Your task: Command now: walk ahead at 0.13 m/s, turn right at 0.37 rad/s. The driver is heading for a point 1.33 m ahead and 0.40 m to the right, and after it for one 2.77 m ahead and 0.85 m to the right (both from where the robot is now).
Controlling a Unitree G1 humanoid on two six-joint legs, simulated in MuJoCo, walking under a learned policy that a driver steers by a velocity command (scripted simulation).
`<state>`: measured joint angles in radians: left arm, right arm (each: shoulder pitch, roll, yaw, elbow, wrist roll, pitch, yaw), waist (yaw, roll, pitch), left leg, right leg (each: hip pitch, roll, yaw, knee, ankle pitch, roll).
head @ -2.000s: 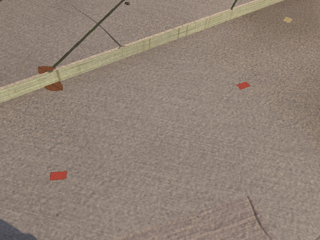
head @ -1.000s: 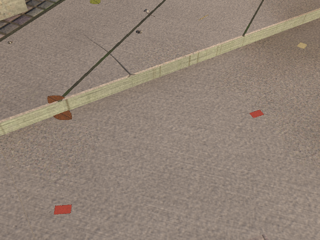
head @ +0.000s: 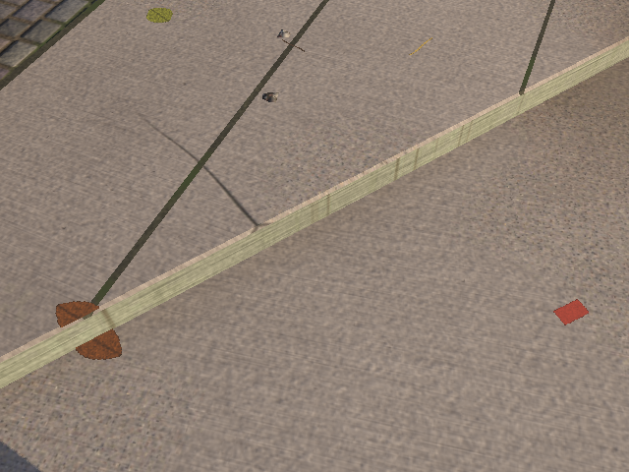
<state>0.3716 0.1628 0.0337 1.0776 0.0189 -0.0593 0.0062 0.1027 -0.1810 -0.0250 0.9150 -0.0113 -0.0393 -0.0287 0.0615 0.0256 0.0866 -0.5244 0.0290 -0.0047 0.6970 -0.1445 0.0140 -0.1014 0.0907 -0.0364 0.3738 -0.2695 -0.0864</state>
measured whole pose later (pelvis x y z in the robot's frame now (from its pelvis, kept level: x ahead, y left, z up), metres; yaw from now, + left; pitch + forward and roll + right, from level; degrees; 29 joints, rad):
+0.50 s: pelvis +0.03 +0.01 -0.01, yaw -18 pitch +0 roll +1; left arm 0.18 0.23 0.07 0.82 0.02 0.08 -0.04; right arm 0.21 -0.25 -0.06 0.85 -0.03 0.01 -0.03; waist -0.01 0.02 0.03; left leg -0.34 0.10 0.26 0.53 -0.18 0.03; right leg -0.30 -0.02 -0.06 0.67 -0.39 -0.04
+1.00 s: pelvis +0.08 -0.01 -0.01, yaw -30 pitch +0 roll -1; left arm 0.30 0.26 0.05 0.82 0.01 0.01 0.02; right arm 0.18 -0.24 -0.04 0.80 -0.02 0.01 -0.03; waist 0.03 -0.01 0.04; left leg -0.27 -0.01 0.02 0.48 -0.17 0.02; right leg -0.15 0.10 0.12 0.49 -0.33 -0.05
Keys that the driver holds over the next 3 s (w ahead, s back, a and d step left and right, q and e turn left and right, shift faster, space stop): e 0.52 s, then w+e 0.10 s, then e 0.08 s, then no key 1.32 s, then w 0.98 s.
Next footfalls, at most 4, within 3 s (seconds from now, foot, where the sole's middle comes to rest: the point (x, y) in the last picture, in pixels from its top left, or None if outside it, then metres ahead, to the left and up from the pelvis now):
0.08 left None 0.16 0.10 -0.78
0.52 right None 0.03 -0.09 -0.78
1.00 left None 0.19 0.05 -0.78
1.26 right None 0.05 -0.13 -0.78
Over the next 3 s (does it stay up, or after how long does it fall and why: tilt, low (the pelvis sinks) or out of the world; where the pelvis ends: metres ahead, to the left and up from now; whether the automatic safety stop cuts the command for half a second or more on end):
stays up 0.45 -0.21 0.00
